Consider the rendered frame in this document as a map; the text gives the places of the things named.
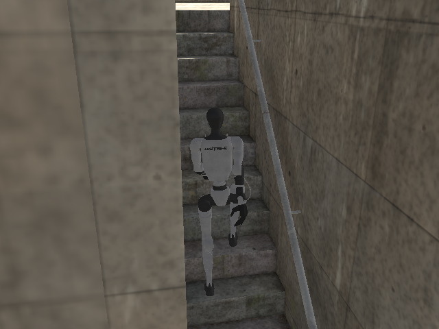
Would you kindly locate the stairs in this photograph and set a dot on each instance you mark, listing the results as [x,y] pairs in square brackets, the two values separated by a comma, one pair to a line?
[248,293]

